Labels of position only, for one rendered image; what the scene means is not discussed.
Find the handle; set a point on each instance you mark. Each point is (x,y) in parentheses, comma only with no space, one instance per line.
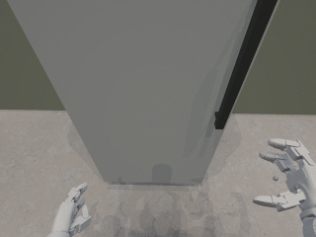
(257,26)

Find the robot right forearm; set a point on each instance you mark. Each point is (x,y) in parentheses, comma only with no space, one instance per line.
(308,218)

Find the left robot hand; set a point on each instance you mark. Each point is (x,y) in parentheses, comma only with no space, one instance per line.
(65,220)

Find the fridge door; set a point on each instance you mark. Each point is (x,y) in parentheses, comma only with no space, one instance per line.
(141,80)

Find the right robot hand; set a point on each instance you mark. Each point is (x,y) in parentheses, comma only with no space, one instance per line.
(304,177)

